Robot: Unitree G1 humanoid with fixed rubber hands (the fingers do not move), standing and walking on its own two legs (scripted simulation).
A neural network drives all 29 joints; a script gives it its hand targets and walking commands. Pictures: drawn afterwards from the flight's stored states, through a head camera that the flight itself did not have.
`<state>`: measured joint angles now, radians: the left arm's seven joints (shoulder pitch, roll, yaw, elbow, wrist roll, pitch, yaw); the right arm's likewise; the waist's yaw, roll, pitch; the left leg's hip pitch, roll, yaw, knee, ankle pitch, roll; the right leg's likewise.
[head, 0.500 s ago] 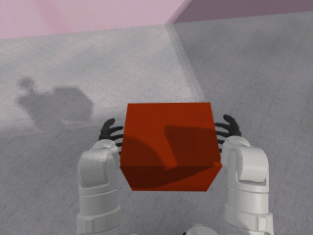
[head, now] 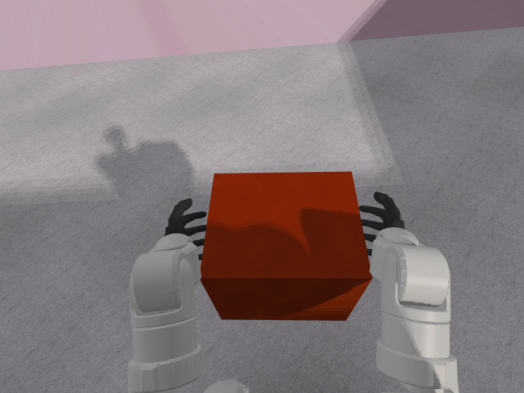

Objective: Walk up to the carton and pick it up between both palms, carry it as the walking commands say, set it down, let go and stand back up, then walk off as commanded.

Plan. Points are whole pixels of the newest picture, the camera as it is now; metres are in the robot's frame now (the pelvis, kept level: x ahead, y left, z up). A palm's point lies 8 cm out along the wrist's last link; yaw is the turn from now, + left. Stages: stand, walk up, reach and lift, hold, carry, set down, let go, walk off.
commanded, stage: carry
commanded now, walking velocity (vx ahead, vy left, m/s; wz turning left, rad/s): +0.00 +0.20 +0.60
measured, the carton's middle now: (282, 250) +0.34 -0.01 +0.01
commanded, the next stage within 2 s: none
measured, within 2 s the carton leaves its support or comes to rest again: neither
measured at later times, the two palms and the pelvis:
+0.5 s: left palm (72, 318) +0.22 +0.28 +0.06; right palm (283, 276) +0.27 -0.01 +0.06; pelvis -0.05 +0.09 -0.02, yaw +9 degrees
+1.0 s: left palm out of the picture +0.10 +0.47 +0.06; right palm (125, 307) +0.23 +0.21 +0.07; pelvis -0.11 +0.21 -0.02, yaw +25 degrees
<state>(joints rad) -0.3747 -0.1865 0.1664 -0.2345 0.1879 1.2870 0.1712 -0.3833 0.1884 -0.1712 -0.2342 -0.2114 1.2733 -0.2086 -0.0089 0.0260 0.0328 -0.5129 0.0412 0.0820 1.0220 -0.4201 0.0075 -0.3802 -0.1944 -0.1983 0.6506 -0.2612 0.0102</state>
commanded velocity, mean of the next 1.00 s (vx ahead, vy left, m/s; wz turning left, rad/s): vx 0.00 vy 0.20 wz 0.60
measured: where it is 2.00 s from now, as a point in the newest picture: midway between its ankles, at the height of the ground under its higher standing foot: outside the picture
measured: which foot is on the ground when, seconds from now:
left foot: up 0.00-0.08, down 0.10-0.48, up 0.50-0.76, down 0.78-1.00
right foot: down 0.00-0.10, up 0.12-0.44, down 0.46-0.78, up 0.80-1.00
